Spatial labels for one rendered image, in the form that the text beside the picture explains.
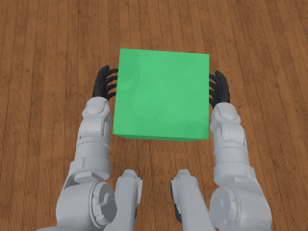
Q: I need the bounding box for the robot left upper arm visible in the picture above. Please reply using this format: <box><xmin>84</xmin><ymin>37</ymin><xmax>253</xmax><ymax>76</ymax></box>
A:
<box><xmin>36</xmin><ymin>180</ymin><xmax>117</xmax><ymax>231</ymax></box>

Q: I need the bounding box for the carton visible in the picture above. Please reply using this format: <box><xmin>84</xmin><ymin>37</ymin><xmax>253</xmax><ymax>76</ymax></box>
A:
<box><xmin>113</xmin><ymin>48</ymin><xmax>210</xmax><ymax>141</ymax></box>

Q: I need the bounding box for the right robot foot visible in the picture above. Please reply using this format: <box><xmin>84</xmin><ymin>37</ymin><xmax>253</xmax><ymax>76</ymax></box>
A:
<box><xmin>170</xmin><ymin>178</ymin><xmax>182</xmax><ymax>223</ymax></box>

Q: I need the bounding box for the right robot hand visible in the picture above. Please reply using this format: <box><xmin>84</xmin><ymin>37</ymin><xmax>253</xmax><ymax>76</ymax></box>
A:
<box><xmin>209</xmin><ymin>70</ymin><xmax>230</xmax><ymax>109</ymax></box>

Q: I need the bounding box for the robot right upper arm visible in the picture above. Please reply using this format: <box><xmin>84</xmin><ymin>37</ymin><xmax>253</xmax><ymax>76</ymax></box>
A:
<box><xmin>208</xmin><ymin>185</ymin><xmax>275</xmax><ymax>231</ymax></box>

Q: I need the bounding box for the left robot shin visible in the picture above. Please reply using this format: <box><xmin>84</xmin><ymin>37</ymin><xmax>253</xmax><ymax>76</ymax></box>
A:
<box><xmin>116</xmin><ymin>169</ymin><xmax>139</xmax><ymax>209</ymax></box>

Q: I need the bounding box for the left robot forearm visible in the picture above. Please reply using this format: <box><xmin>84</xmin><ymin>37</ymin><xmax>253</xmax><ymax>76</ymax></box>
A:
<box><xmin>56</xmin><ymin>96</ymin><xmax>113</xmax><ymax>219</ymax></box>

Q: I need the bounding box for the left robot hand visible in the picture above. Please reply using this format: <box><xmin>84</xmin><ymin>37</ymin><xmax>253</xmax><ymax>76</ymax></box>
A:
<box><xmin>92</xmin><ymin>65</ymin><xmax>118</xmax><ymax>101</ymax></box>

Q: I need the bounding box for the right robot forearm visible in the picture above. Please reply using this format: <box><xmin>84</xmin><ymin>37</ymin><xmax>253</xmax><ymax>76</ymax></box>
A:
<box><xmin>209</xmin><ymin>102</ymin><xmax>266</xmax><ymax>199</ymax></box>

